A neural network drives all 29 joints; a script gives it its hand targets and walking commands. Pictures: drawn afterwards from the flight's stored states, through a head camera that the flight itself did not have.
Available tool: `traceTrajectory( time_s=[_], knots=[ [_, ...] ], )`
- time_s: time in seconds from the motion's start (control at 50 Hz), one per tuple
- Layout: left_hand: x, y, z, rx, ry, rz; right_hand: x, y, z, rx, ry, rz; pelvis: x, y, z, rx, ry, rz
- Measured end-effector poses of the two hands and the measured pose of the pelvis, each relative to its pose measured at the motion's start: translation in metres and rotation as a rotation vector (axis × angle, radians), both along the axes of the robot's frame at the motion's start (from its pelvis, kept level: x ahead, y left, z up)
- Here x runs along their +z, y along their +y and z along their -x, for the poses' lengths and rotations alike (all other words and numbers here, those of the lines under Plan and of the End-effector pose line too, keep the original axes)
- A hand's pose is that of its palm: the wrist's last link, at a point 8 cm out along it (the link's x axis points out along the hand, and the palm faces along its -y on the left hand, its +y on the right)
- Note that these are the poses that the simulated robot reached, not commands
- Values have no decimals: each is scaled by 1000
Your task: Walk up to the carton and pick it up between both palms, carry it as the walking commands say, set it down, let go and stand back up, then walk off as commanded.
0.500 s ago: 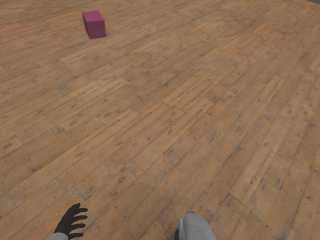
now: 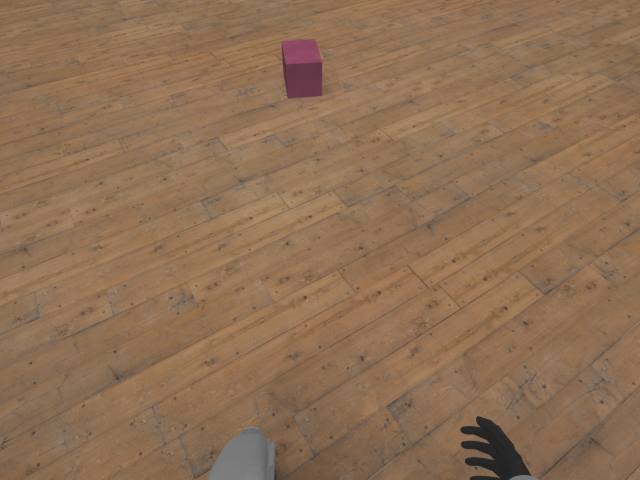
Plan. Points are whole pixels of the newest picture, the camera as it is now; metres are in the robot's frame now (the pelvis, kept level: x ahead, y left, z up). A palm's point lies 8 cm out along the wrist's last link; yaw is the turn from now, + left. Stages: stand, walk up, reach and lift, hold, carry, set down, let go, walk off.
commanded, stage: walk up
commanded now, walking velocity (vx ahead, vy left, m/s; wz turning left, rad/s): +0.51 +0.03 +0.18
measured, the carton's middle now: (301, 68) +2.23 +0.23 -0.68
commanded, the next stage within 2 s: none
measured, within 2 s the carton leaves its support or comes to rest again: neither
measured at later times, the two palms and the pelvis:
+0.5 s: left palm (189, 280) +0.44 +0.26 -0.12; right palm (490, 435) +0.21 -0.22 -0.11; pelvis +0.30 +0.02 +0.00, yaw +3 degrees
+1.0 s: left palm (202, 269) +0.44 +0.24 -0.10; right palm (443, 199) +0.68 -0.22 -0.14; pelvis +0.56 +0.00 +0.01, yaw +2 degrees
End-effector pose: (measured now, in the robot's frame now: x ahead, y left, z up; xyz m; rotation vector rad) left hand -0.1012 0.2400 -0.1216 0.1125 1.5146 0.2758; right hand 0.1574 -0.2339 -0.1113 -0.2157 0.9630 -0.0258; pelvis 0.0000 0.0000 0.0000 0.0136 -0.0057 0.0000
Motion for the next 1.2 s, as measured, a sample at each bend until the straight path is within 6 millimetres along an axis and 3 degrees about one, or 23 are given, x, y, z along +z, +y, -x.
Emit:
traceTrajectory(
  time_s=[0.08,0.16,0.2,0.3,0.36,0.42,0.48,0.54,0.64,0.66,0.7,0.8,0.88,0.94,1.0,1.06,1.14,1.2],
  knots=[
    [-6,0,-41,44,26,15,-9,33,-73,65,-2,-31,-7,13,-51,8,29,-2],
    [-24,18,-96,48,65,24,-26,57,-133,51,-28,-23,-25,35,-110,7,52,20],
    [-27,31,-142,22,24,23,-29,57,-133,-1,0,-7,-24,43,-133,5,39,24],
    [-17,59,-301,-106,-214,6,-17,31,-74,-148,229,69,-2,48,-190,14,21,56],
    [-8,60,-390,-163,-344,14,-6,23,-45,-210,359,91,5,45,-222,33,11,67],
    [-2,51,-461,-192,-426,32,1,22,-34,-249,454,92,7,38,-254,50,7,72],
    [-1,31,-518,-218,-469,62,3,20,-44,-273,505,84,6,28,-287,57,10,72],
    [-4,6,-574,-252,-495,89,-3,13,-69,-293,527,72,0,16,-324,52,23,64],
    [-13,-30,-664,-281,-565,57,-37,-7,-125,-309,594,33,-25,-11,-395,44,48,27],
    [-15,-32,-671,-271,-561,38,-43,-11,-141,-298,598,24,-28,-16,-407,42,48,29],
    [-15,-30,-666,-231,-516,3,-48,-21,-188,-264,556,17,-25,-22,-426,55,34,18],
    [4,-3,-593,-79,-277,-95,-45,-37,-333,-130,348,-1,-5,-24,-472,57,0,-23],
    [17,0,-546,-2,-107,-108,-36,-28,-427,-62,221,-36,3,-19,-507,37,-14,-44],
    [22,-5,-535,31,-29,-88,-29,-11,-480,-27,168,-65,6,-11,-533,27,-12,-50],
    [22,-4,-546,55,0,-67,-24,9,-524,1,142,-83,7,1,-559,32,-5,-45],
    [16,6,-571,80,0,-52,-24,33,-564,34,136,-87,4,17,-588,52,4,-33],
    [-3,33,-612,103,6,-28,-27,69,-626,77,117,-58,-8,46,-632,61,24,-8],
    [-28,58,-649,80,31,9,-34,87,-667,49,60,-7,-26,71,-667,50,34,9]
  ],
)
